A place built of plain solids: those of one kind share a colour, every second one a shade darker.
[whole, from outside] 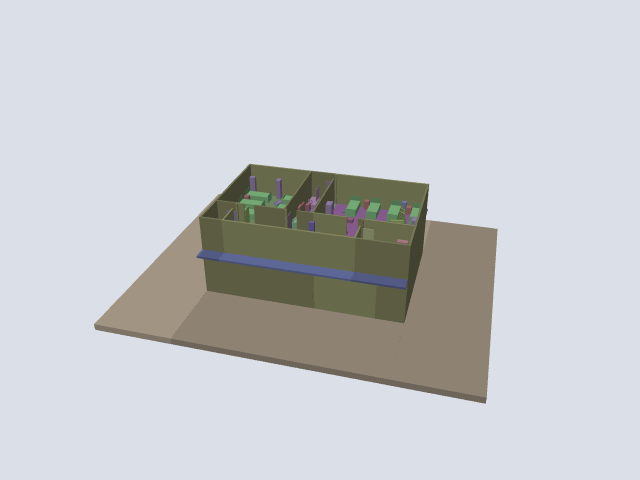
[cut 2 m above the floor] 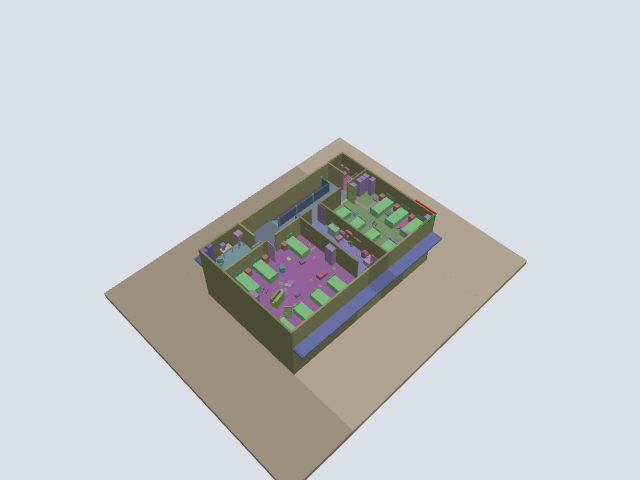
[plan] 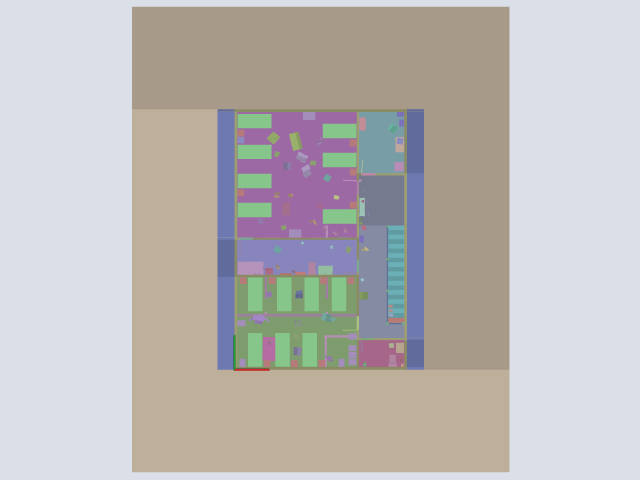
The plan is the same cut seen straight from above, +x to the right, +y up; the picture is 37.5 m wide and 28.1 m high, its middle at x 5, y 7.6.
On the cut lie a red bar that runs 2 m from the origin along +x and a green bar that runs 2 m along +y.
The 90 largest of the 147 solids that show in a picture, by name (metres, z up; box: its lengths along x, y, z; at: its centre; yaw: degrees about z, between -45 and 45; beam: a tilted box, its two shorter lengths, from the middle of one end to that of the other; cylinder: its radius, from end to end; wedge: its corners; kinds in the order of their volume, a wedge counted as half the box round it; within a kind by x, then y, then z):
{
 "under_1": {"box": [6.0, 15.26, 0.5], "at": [-3.0, 7.63, -0.33]},
 "under_2": {"box": [22.09, 6.0, 0.5], "at": [5.04, -3.0, -0.33]},
 "under_3": {"box": [22.09, 6.0, 0.5], "at": [5.04, 18.26, -0.33]},
 "under_4": {"box": [6.0, 15.26, 0.5], "at": [13.09, 7.63, -0.33]},
 "stair_1": {"box": [0.94, 5.4, 0.47], "at": [9.46, 5.75, -0.06]},
 "stair_2": {"box": [0.94, 5.13, 0.65], "at": [9.46, 5.88, 0.02]},
 "stair_3": {"box": [0.94, 4.86, 0.82], "at": [9.46, 6.02, 0.11]},
 "stair_4": {"box": [0.94, 4.59, 0.99], "at": [9.46, 6.16, 0.2]},
 "stair_5": {"box": [0.94, 4.32, 1.17], "at": [9.46, 6.29, 0.28]},
 "stair_6": {"box": [0.94, 4.05, 1.34], "at": [9.46, 6.42, 0.37]},
 "stair_7": {"box": [0.94, 3.78, 1.51], "at": [9.46, 6.56, 0.46]},
 "stair_8": {"box": [0.94, 3.51, 1.68], "at": [9.46, 6.7, 0.54]},
 "stair_9": {"box": [0.94, 3.24, 1.86], "at": [9.46, 6.83, 0.63]},
 "stair_10": {"box": [0.94, 2.97, 2.03], "at": [9.46, 6.96, 0.72]},
 "stair_11": {"box": [0.94, 2.7, 2.2], "at": [9.46, 7.1, 0.8]},
 "stair_12": {"box": [0.94, 2.43, 2.38], "at": [9.46, 7.24, 0.89]},
 "stair_13": {"box": [0.94, 2.16, 2.55], "at": [9.46, 7.37, 0.98]},
 "stair_14": {"box": [0.94, 1.89, 2.72], "at": [9.46, 7.5, 1.06]},
 "stair_15": {"box": [0.94, 1.62, 2.9], "at": [9.46, 7.64, 1.15]},
 "stair_16": {"box": [0.94, 1.35, 3.07], "at": [9.46, 7.78, 1.23]},
 "stair_17": {"box": [0.94, 1.08, 3.24], "at": [9.46, 7.91, 1.32]},
 "stair_18": {"box": [0.94, 0.81, 3.42], "at": [9.46, 8.04, 1.41]},
 "stair_19": {"box": [0.94, 0.54, 3.59], "at": [9.46, 8.18, 1.49]},
 "stair_20": {"box": [0.94, 0.27, 3.76], "at": [9.46, 8.31, 1.58]},
 "wall_1": {"box": [0.16, 2.96, 3.64], "at": [0.08, 1.64, 1.52]},
 "wall_2": {"box": [0.16, 5.27, 2.69], "at": [0.08, 2.79, 4.98]},
 "wall_3": {"box": [0.16, 2.53, 3.64], "at": [0.08, 4.51, 1.52]},
 "wall_4": {"box": [0.16, 2.05, 2.69], "at": [0.08, 6.58, 4.98]},
 "wall_5": {"box": [0.16, 2.54, 3.64], "at": [0.08, 7.18, 1.52]},
 "wall_6": {"box": [0.16, 7.36, 2.69], "at": [0.08, 11.42, 4.98]},
 "wall_7": {"box": [0.16, 6.52, 3.64], "at": [0.08, 11.84, 1.52]},
 "wall_8": {"box": [7.28, 0.13, 2.69], "at": [3.64, 5.5, 4.98]},
 "wall_9": {"box": [6.22, 0.13, 2.69], "at": [4.17, 7.67, 4.98]},
 "wall_10": {"box": [10.09, 0.16, 6.63], "at": [5.04, 0.08, 3.01]},
 "wall_11": {"box": [10.09, 0.16, 6.63], "at": [5.04, 15.18, 3.01]},
 "wall_12": {"box": [0.13, 1.58, 2.69], "at": [7.21, 0.95, 4.98]},
 "wall_13": {"box": [0.13, 2.29, 2.69], "at": [7.21, 4.29, 4.98]},
 "wall_14": {"box": [0.13, 1.15, 2.69], "at": [7.21, 7.04, 4.98]},
 "wall_15": {"box": [0.13, 2.51, 2.69], "at": [7.21, 8.99, 4.98]},
 "wall_16": {"box": [0.13, 3.59, 2.69], "at": [7.21, 13.3, 4.98]},
 "wall_17": {"box": [1.91, 0.13, 2.69], "at": [9.13, 1.8, 4.98]},
 "wall_18": {"box": [1.85, 0.13, 3.64], "at": [9.16, 8.52, 1.52]},
 "wall_19": {"box": [1.85, 0.13, 2.69], "at": [9.16, 11.45, 4.98]},
 "wall_20": {"box": [0.16, 1.58, 2.69], "at": [10.01, 0.95, 4.98]},
 "wall_21": {"box": [0.16, 8.29, 3.64], "at": [10.01, 4.3, 1.52]},
 "wall_22": {"box": [0.16, 9.51, 2.69], "at": [10.01, 6.62, 4.98]},
 "wall_23": {"box": [0.16, 4.42, 3.64], "at": [10.01, 10.79, 1.52]},
 "wall_24": {"box": [0.16, 3.59, 2.69], "at": [10.01, 13.3, 4.98]},
 "wall_25": {"box": [0.16, 1.97, 3.64], "at": [10.01, 14.12, 1.52]},
 "iron_single_1": {"box": [1.99, 0.85, 0.53], "at": [1.16, 9.36, 3.9]},
 "iron_single_2": {"box": [1.99, 0.85, 0.53], "at": [1.16, 11.06, 3.9]},
 "iron_single_3": {"box": [1.99, 0.85, 0.53], "at": [1.16, 12.76, 3.9]},
 "iron_single_4": {"box": [1.99, 0.85, 0.53], "at": [1.16, 14.56, 3.9]},
 "iron_single_5": {"box": [0.85, 1.99, 0.53], "at": [1.2, 1.16, 3.9]},
 "iron_single_6": {"box": [0.85, 1.99, 0.53], "at": [1.21, 4.43, 3.9]},
 "iron_single_7": {"box": [0.85, 1.99, 0.53], "at": [2.8, 1.16, 3.9]},
 "iron_single_8": {"box": [0.85, 1.99, 0.53], "at": [2.91, 4.43, 3.9]},
 "iron_single_9": {"box": [0.85, 1.99, 0.53], "at": [4.4, 1.16, 3.9]},
 "iron_single_10": {"box": [0.85, 1.99, 0.53], "at": [4.51, 4.43, 3.9]},
 "iron_single_11": {"box": [0.85, 1.99, 0.53], "at": [6.11, 4.43, 3.9]},
 "iron_single_12": {"box": [1.99, 0.85, 0.53], "at": [6.15, 8.98, 3.9]},
 "iron_single_13": {"box": [1.99, 0.85, 0.53], "at": [6.15, 12.28, 3.9]},
 "iron_single_14": {"box": [1.99, 0.85, 0.53], "at": [6.15, 13.98, 3.9]},
 "upper_floor_dorm_back_1": {"box": [6.99, 7.36, 0.16], "at": [3.65, 11.42, 3.56]},
 "upper_floor_street_room_1": {"box": [6.99, 5.27, 0.16], "at": [3.65, 2.79, 3.56]},
 "floor_zaguan_1": {"box": [2.65, 2.89, 0.65], "at": [8.61, 1.6, -0.33]},
 "upper_floor_next_1": {"box": [1.0, 5.27, 0.16], "at": [-0.5, 2.79, 3.56]},
 "upper_floor_next_2": {"box": [1.0, 2.05, 0.16], "at": [-0.5, 6.58, 3.56]},
 "upper_floor_next_3": {"box": [1.0, 7.36, 0.16], "at": [-0.5, 11.42, 3.56]},
 "upper_floor_next_4": {"box": [1.0, 9.51, 0.16], "at": [10.59, 6.62, 3.56]},
 "upper_floor_next_5": {"box": [1.0, 3.59, 0.16], "at": [10.59, 13.3, 3.56]},
 "upper_floor_upper_hall_1": {"box": [1.71, 5.7, 0.16], "at": [8.13, 5.6, 3.56]},
 "upper_floor_upper_hall_2": {"box": [2.65, 0.88, 0.16], "at": [8.61, 2.31, 3.56]},
 "upper_floor_upper_hall_3": {"box": [2.65, 2.93, 0.16], "at": [8.61, 9.91, 3.56]},
 "locker_1": {"box": [0.72, 0.47, 1.72], "at": [3.54, 7.99, 4.5]},
 "locker_2": {"box": [0.72, 0.47, 1.72], "at": [4.37, 14.85, 4.5]},
 "locker_3": {"box": [0.47, 0.36, 1.72], "at": [6.9, 0.46, 4.5]},
 "locker_4": {"box": [0.47, 0.36, 1.72], "at": [6.9, 0.86, 4.5]},
 "locker_5": {"box": [0.47, 0.36, 1.72], "at": [6.9, 1.26, 4.5]},
 "locker_6": {"box": [0.47, 0.36, 1.72], "at": [6.9, 1.96, 4.5]},
 "upper_floor_wash_1": {"box": [6.99, 2.05, 0.16], "at": [3.65, 6.58, 3.56]},
 "upper_floor_warden_room_1": {"box": [2.65, 3.59, 0.16], "at": [8.61, 13.3, 3.56]},
 "wall_band_1": {"box": [7.28, 0.13, 0.31], "at": [3.64, 3.19, 3.48]},
 "wall_band_2": {"box": [0.16, 8.29, 0.31], "at": [10.01, 4.3, 3.48]},
 "upper_floor_wc_1": {"box": [2.65, 1.58, 0.16], "at": [8.61, 0.95, 3.56]},
 "bathtub_1": {"box": [1.52, 0.76, 0.41], "at": [0.94, 5.95, 3.84]},
 "flat_shelf_1": {"box": [0.39, 0.76, 1.46], "at": [7.49, 14.4, 4.37]},
 "stair_guard_1": {"box": [0.08, 5.7, 0.95], "at": [8.95, 5.6, 4.11]},
 "basin_vanity_1": {"box": [0.86, 0.53, 0.82], "at": [5.32, 5.83, 4.05]},
 "drying_rack_1": {"box": [0.57, 1.02, 0.53], "at": [3.59, 13.38, 3.9], "yaw": 14.7}
}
